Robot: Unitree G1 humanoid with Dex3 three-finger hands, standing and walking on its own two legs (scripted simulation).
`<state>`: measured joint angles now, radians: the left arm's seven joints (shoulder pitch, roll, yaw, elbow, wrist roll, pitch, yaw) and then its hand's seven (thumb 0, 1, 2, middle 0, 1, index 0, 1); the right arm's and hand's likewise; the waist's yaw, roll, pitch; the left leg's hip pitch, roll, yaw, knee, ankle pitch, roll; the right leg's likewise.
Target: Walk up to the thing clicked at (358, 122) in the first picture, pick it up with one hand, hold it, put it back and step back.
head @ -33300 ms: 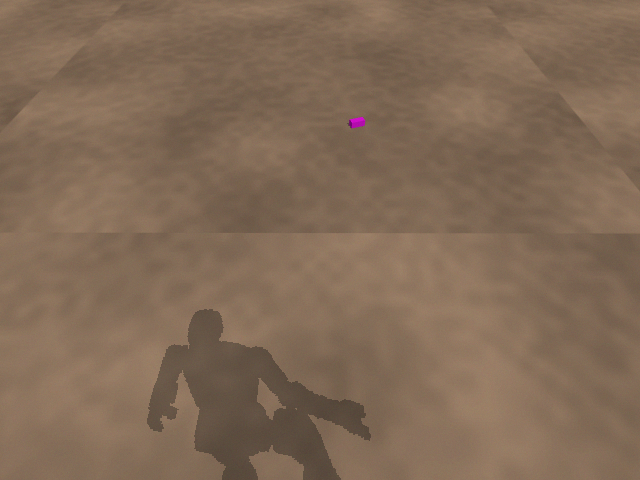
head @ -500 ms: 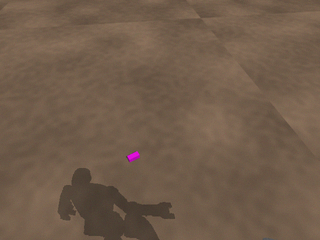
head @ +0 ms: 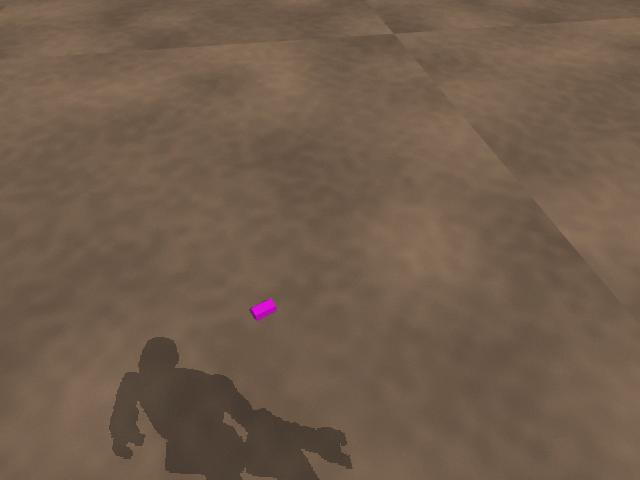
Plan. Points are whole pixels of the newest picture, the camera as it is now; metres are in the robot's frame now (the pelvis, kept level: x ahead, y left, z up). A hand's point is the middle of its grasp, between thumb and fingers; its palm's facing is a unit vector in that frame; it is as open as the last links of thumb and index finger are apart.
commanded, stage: stand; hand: left
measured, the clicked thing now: (264, 309) +0.83 +0.23 -0.76
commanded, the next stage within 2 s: walk up in 0.28 s
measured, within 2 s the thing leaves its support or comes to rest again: neither
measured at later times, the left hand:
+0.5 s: hand out of the picture +0.06 +0.29 -0.16, palm faces +0.01 -0.93 -0.36, open 7.4 cm
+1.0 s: hand (153, 374) +0.32 +0.29 -0.15, palm faces -0.09 -0.92 -0.39, open 7.4 cm
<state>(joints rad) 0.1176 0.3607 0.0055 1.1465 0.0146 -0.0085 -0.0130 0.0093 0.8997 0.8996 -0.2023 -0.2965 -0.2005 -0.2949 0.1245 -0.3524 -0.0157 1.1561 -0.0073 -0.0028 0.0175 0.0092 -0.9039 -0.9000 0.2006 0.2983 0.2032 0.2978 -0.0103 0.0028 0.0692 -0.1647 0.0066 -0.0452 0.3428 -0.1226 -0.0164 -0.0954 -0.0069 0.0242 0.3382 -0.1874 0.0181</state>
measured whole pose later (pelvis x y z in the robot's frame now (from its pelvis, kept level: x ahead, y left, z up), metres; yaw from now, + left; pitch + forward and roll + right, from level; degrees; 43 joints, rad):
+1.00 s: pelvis +0.20 +0.02 -0.03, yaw -2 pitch -4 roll +0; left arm 0.21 0.41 0.07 0.88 0.03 -0.05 -0.06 0.01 0.90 0.90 -0.20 -0.30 -0.20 -0.29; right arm 0.39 -0.39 -0.06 0.87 0.00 -0.04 0.04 0.01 -0.90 -0.90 0.20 0.30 0.21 0.30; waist -0.05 0.03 0.10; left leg -0.04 0.04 0.06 0.65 -0.49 0.02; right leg -0.37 -0.02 -0.06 0.58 -0.14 -0.04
